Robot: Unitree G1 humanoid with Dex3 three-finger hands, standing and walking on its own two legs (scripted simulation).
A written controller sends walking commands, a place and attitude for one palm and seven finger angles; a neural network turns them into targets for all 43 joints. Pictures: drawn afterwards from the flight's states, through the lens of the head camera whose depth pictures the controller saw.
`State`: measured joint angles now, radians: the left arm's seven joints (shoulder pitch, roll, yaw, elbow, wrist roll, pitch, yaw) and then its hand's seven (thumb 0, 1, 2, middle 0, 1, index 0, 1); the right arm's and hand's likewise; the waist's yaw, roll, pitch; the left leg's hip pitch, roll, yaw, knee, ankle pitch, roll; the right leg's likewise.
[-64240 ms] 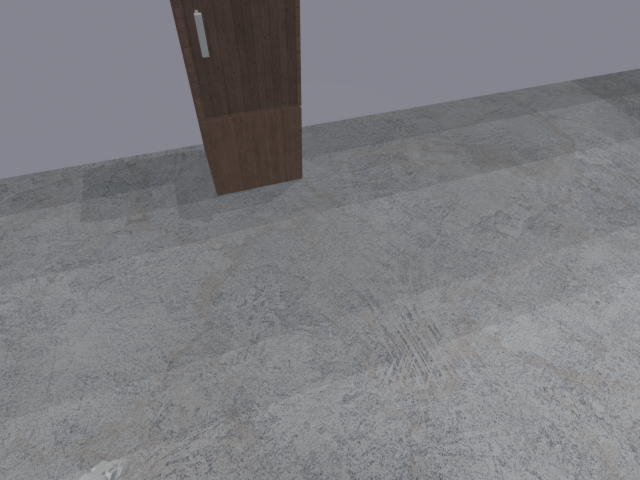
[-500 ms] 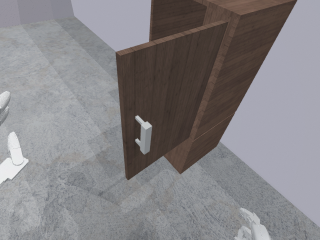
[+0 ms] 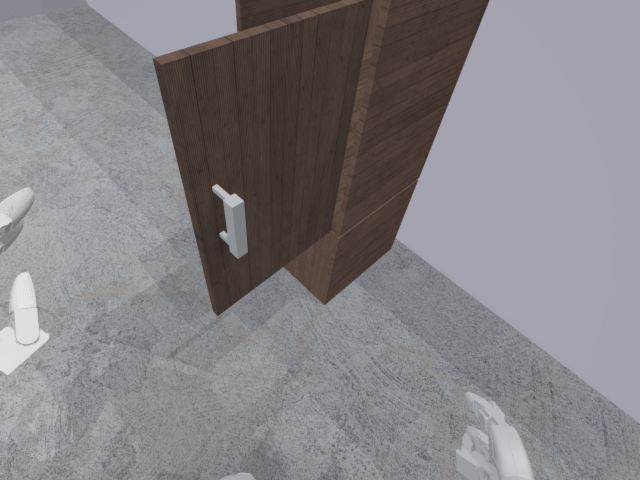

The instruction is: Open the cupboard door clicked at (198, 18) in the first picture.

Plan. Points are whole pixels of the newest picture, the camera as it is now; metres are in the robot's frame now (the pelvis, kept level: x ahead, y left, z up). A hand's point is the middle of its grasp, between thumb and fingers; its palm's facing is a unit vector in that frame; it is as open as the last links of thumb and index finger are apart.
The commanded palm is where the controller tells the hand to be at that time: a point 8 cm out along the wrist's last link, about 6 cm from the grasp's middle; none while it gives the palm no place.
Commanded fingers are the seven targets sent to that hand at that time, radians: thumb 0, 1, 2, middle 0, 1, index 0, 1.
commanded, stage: stop stepping back and stand still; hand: left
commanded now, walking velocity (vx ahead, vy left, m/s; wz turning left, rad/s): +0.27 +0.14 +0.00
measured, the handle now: (228, 221) +0.50 +0.19 -0.03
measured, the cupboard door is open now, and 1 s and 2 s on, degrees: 91 91 91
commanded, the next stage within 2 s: let the arm hang, fingers relaxed in 0.58 s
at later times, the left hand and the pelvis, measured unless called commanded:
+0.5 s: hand out of the picture +0.12 +0.27 +0.16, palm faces +0.49 -0.76 -0.43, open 7.4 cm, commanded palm +0.06 +0.30 +0.17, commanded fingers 0.00 0.90 0.90 -0.20 -0.30 -0.20 -0.30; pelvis -0.06 +0.00 -0.01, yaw +4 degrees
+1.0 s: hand out of the picture -0.01 +0.17 -0.17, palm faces +0.13 -0.98 -0.16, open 7.1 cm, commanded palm none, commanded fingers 0.00 0.90 0.90 -0.20 -0.30 -0.20 -0.30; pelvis -0.07 +0.00 -0.01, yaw +5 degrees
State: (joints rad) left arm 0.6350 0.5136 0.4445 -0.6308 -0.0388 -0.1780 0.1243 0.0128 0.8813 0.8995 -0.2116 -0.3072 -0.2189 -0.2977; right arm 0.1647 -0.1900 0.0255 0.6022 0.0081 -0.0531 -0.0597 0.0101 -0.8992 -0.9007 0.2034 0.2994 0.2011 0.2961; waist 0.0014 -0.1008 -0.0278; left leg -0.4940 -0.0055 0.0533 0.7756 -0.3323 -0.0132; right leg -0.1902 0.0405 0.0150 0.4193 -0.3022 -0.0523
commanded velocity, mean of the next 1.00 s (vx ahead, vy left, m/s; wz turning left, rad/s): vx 0.08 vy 0.01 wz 0.00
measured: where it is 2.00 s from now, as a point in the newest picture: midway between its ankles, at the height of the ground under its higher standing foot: outside the picture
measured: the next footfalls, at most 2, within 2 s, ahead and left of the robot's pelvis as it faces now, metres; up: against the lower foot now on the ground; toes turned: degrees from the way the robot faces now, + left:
left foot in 0.06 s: -0.02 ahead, +0.13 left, +0.00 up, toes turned +6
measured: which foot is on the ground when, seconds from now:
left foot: up 0.00-0.04, down 0.06-1.00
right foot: down 0.00-1.00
